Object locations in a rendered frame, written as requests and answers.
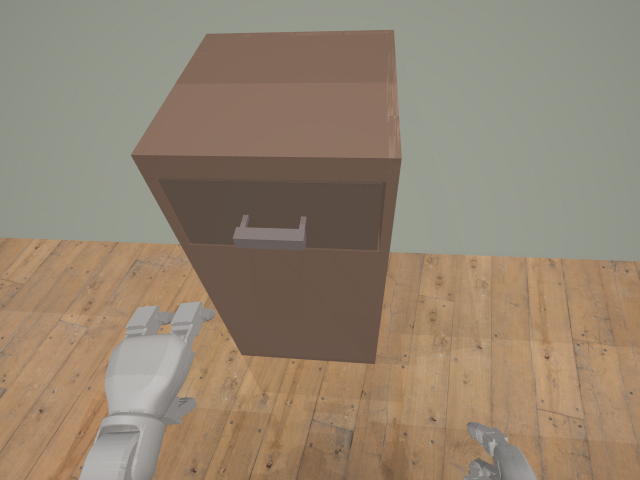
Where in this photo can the robot left hand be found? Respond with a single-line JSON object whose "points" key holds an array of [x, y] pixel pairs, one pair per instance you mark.
{"points": [[147, 370]]}

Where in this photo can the left robot forearm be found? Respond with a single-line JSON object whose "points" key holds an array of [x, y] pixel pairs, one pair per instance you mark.
{"points": [[126, 447]]}

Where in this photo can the drawer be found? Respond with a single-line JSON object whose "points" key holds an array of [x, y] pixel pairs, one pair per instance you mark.
{"points": [[340, 214]]}

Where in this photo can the cabinet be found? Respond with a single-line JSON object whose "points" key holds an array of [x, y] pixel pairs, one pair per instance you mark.
{"points": [[319, 106]]}

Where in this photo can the robot right hand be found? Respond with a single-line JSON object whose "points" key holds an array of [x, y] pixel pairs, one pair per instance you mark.
{"points": [[510, 462]]}

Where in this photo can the handle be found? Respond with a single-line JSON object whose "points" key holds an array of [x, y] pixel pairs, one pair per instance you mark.
{"points": [[270, 238]]}

